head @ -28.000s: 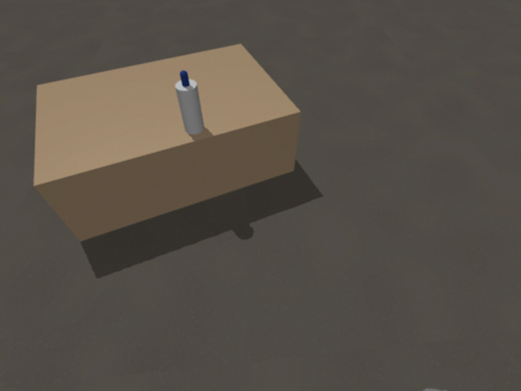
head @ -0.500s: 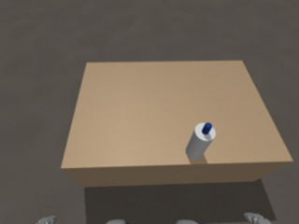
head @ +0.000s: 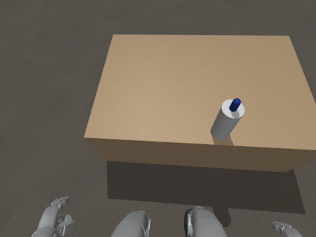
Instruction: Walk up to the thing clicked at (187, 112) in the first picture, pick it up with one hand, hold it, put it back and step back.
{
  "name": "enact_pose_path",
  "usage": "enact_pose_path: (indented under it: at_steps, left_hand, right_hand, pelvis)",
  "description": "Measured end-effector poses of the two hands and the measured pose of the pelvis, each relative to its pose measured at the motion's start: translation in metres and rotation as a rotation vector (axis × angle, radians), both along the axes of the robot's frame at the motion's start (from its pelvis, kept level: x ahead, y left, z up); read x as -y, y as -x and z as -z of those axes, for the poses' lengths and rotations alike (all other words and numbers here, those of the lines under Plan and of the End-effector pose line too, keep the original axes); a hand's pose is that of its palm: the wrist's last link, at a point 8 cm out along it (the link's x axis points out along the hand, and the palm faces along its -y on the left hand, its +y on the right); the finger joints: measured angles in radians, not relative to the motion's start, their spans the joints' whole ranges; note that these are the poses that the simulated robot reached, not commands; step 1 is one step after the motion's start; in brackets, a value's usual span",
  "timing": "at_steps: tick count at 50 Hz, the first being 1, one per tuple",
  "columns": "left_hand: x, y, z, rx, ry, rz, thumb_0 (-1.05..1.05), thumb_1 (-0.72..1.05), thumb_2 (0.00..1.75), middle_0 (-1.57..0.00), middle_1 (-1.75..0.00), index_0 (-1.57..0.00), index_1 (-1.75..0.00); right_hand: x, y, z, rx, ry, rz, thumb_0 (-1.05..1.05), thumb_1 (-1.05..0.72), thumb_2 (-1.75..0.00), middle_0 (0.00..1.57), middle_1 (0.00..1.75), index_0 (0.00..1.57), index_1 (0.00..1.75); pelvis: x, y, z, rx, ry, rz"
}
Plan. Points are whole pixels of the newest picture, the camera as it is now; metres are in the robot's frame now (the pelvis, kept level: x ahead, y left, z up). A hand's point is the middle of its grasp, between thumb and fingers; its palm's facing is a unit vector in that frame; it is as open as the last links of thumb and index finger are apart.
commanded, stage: step back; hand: right
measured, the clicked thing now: (227, 118) +0.51 -0.26 -0.24
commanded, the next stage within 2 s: none
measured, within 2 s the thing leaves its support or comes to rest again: neither
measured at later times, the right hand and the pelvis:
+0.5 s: hand out of the picture +0.00 -0.23 -0.14, palm faces +0.04 +0.93 -0.37, open 7.3 cm; pelvis -0.14 +0.04 -0.01, yaw -6 degrees
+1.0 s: hand out of the picture -0.24 -0.19 -0.14, palm faces +0.00 +0.91 -0.42, open 7.3 cm; pelvis -0.28 +0.08 +0.00, yaw -2 degrees
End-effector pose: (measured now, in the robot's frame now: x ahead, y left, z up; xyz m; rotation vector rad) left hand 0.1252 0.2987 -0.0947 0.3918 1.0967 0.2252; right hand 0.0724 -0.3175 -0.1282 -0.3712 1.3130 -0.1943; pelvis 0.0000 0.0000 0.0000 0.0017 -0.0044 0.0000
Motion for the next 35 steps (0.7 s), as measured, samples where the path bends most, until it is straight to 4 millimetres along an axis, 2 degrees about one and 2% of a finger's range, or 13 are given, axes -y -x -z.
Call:
enact_pose_path:
  at_steps: [6,10,14,19,23,27,30,32,35]
  left_hand:
    - [-0.031,0.029,0.025,0.027,0.044,-0.021,0.0,0.9,0.9,-0.2,-0.3,-0.21,-0.3]
    - [-0.042,0.059,0.023,-0.023,0.061,-0.047,0.0,0.9,0.9,-0.2,-0.3,-0.21,-0.3]
    - [-0.051,0.091,0.018,-0.047,0.063,-0.06,0.0,0.9,0.9,-0.2,-0.3,-0.2,-0.3]
    - [-0.058,0.136,0.02,-0.119,0.034,-0.034,0.0,0.9,0.9,-0.2,-0.3,-0.2,-0.3]
    - [-0.054,0.162,0.021,-0.151,0.012,0.002,0.0,0.9,0.9,-0.2,-0.3,-0.2,-0.3]
    - [-0.042,0.189,0.013,-0.142,-0.003,0.024,0.0,0.9,0.9,-0.2,-0.3,-0.2,-0.3]
    - [-0.039,0.208,0.001,-0.126,-0.007,0.035,0.0,0.9,0.9,-0.2,-0.3,-0.21,-0.3]
    - [-0.039,0.215,-0.007,-0.116,-0.016,0.034,0.0,0.9,0.9,-0.2,-0.3,-0.21,-0.3]
    - [-0.043,0.215,-0.015,-0.082,-0.027,0.037,0.01,0.9,0.9,-0.2,-0.3,-0.21,-0.3]
  right_hand:
    - [-0.028,0.027,-0.011,0.042,0.03,-0.029,0.01,-0.91,-0.9,0.2,0.3,0.21,0.3]
    - [-0.042,0.047,-0.032,0.068,0.036,-0.024,0.01,-0.91,-0.9,0.2,0.3,0.21,0.3]
    - [-0.047,0.054,-0.046,0.094,0.053,-0.024,0.01,-0.91,-0.9,0.2,0.3,0.21,0.3]
    - [-0.05,0.058,-0.045,0.19,0.047,-0.016,0.01,-0.91,-0.9,0.2,0.3,0.21,0.3]
    - [-0.048,0.074,-0.032,0.246,0.017,-0.004,0.0,-0.91,-0.9,0.2,0.3,0.21,0.3]
    - [-0.042,0.105,-0.013,0.249,-0.025,0.04,0.0,-0.91,-0.9,0.2,0.3,0.21,0.3]
    - [-0.044,0.135,-0.009,0.21,-0.049,0.075,0.0,-0.91,-0.9,0.2,0.3,0.21,0.3]
    - [-0.045,0.156,-0.011,0.187,-0.059,0.09,0.01,-0.91,-0.9,0.2,0.3,0.21,0.3]
    - [-0.045,0.191,-0.011,0.147,-0.046,0.098,0.01,-0.91,-0.9,0.2,0.3,0.21,0.3]
  pelvis:
    - [-0.024,0.036,0.011,0.043,-0.018,-0.01]
    - [-0.033,0.051,-0.002,0.034,0.039,-0.023]
    - [-0.038,0.067,-0.01,0.008,0.039,0.006]
    - [-0.042,0.095,-0.007,0.015,0.026,0.055]
    - [-0.04,0.122,0.002,0.027,0.006,0.092]
    - [-0.037,0.149,0.006,0.051,0.039,0.095]
    - [-0.035,0.163,0.0,0.047,-0.003,0.112]
    - [-0.036,0.172,-0.005,0.042,-0.027,0.119]
    - [-0.04,0.187,-0.009,0.023,-0.029,0.097]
